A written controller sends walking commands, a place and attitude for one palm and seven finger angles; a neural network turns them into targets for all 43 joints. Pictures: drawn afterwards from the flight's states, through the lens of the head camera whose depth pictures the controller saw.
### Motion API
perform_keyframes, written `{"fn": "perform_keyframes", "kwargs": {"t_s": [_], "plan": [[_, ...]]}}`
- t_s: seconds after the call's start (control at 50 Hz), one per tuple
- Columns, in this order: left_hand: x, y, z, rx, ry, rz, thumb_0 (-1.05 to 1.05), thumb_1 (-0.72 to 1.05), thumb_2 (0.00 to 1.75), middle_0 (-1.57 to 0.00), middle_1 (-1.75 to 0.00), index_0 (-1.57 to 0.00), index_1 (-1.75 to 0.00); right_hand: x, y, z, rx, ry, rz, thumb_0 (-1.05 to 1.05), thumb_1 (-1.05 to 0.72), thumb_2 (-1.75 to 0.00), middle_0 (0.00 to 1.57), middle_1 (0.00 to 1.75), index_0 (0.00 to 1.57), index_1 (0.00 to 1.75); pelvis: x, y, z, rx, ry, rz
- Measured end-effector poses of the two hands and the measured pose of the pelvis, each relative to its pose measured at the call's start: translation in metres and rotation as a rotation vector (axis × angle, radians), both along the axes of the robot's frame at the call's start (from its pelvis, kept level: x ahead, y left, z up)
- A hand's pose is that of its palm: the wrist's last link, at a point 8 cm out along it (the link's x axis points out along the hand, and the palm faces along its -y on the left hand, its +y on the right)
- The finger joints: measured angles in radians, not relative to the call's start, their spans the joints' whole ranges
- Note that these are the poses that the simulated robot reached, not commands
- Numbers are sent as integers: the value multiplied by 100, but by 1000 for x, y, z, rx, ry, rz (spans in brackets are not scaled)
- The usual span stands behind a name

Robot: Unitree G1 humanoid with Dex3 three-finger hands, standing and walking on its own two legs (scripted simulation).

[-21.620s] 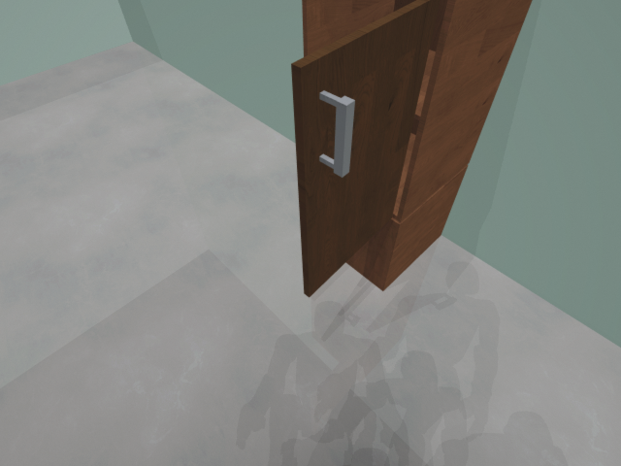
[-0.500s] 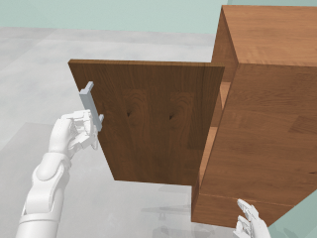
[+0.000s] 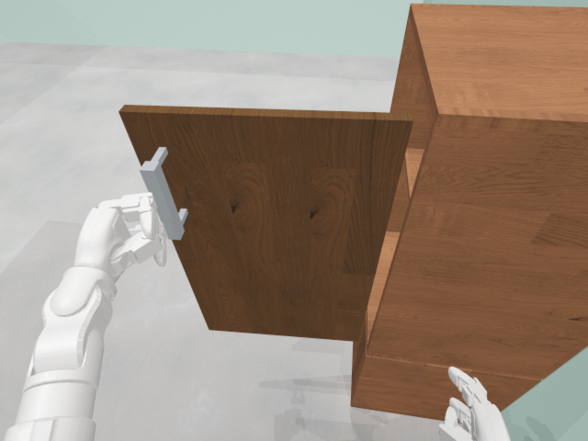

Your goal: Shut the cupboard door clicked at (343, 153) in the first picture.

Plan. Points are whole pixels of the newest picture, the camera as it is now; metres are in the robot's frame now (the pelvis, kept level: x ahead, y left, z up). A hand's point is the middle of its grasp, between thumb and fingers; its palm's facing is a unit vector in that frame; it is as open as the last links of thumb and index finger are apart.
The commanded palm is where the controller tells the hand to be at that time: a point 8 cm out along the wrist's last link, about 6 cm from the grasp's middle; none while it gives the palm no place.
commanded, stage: push the door shut along its arc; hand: left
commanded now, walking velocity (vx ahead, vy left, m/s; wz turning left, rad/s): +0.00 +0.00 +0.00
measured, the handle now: (168, 195) +0.41 +0.22 +0.14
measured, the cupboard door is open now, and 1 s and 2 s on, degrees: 93 72 60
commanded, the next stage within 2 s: pull the fist back off the door in 1.72 s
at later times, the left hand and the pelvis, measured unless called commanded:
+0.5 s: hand (177, 204) +0.39 +0.20 +0.14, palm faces -0.11 -0.99 -0.07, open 3.4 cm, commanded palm +0.38 +0.23 +0.14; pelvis -0.01 +0.01 +0.00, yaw +1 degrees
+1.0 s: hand (211, 179) +0.45 +0.16 +0.13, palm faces -0.29 -0.95 -0.08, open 3.5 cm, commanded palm +0.45 +0.19 +0.14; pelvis +0.00 +0.02 -0.01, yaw +1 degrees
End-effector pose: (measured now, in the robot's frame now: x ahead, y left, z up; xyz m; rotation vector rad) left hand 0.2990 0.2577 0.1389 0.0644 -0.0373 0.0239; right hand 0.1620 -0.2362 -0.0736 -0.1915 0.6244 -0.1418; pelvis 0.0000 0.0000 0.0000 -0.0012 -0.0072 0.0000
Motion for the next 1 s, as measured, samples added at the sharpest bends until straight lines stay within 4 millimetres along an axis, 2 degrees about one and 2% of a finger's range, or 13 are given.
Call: {"fn": "perform_keyframes", "kwargs": {"t_s": [0.22,0.64,0.88,0.94,1.0], "plan": [[31,-2,3,4,12,-62,3,93,96,-130,-150,-130,-150,-16,-2,-11,-13,69,-17,1,-91,-89,21,30,20,30,-3,4,-1,2,17,9],[95,-8,3,2,54,-171,0,105,104,-130,-150,-130,-150,-68,-8,-30,-50,247,-59,1,-91,-89,21,30,20,30,-9,12,-5,2,75,16],[125,-16,2,-2,57,-225,0,105,109,-130,-150,-130,-150,-98,-11,-40,-64,359,-85,1,-91,-89,21,30,20,30,-6,17,-9,0,118,18],[133,-20,2,14,64,-245,0,105,110,-130,-150,-130,-150,-104,-12,-42,-68,385,-87,1,-91,-89,21,30,20,30,-6,17,-10,-1,132,21],[142,-37,1,30,80,-311,0,103,107,-130,-150,-130,-150,-109,-12,-45,-70,408,-91,1,-91,-89,21,30,20,30,-5,18,-11,-2,148,21]]}}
